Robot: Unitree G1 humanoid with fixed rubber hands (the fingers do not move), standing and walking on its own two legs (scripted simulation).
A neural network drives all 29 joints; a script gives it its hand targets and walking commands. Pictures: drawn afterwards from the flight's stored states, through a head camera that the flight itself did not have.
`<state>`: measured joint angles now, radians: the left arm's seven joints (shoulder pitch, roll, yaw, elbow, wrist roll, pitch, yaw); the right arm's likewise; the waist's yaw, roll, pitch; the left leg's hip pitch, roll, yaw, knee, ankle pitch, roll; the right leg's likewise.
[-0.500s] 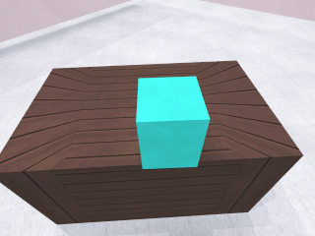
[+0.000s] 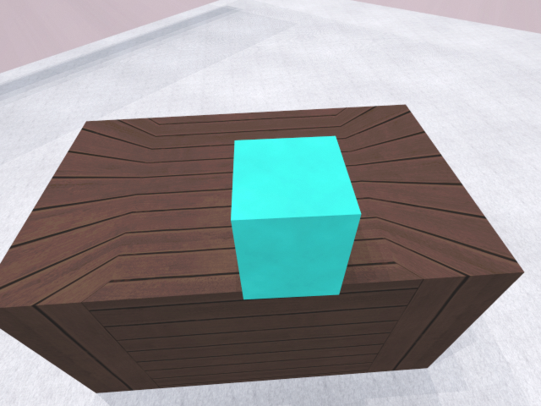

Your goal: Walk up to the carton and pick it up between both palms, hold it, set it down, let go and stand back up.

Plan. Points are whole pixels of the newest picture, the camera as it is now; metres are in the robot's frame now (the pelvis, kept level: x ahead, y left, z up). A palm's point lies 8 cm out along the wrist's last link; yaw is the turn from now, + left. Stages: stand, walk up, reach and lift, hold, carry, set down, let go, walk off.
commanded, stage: stand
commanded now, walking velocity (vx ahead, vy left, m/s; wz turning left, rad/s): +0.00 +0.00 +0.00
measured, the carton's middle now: (288, 219) +0.47 -0.02 -0.02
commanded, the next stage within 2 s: none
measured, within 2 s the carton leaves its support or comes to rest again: neither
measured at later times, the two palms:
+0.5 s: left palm out of the picture -0.02 +0.22 -0.14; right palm out of the picture -0.02 -0.23 -0.14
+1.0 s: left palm out of the picture -0.01 +0.21 -0.14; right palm out of the picture -0.02 -0.23 -0.14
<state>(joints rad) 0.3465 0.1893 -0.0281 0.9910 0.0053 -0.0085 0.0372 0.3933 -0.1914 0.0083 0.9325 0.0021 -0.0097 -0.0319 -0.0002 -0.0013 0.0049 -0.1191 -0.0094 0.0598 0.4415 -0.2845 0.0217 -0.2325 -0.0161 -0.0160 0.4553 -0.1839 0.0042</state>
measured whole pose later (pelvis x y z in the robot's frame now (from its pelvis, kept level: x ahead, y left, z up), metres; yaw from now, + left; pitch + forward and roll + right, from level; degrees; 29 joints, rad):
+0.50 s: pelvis +0.00 +0.00 +0.00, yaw +0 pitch -2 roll +0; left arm 0.35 0.17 -0.02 1.06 0.00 0.00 0.05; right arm 0.39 -0.17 0.00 0.99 0.00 -0.01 -0.04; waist 0.00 -0.01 0.02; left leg -0.11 -0.01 0.06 0.42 -0.27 0.02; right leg -0.23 -0.01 -0.01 0.44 -0.17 0.00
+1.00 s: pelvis +0.01 -0.01 +0.00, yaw -1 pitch -2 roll +0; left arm 0.34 0.16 -0.02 1.08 0.00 -0.01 0.05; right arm 0.39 -0.15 0.00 1.03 0.00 -0.01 -0.05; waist 0.00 -0.01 0.02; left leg -0.11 0.01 0.07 0.41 -0.28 0.01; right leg -0.23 0.00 -0.01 0.43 -0.18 -0.01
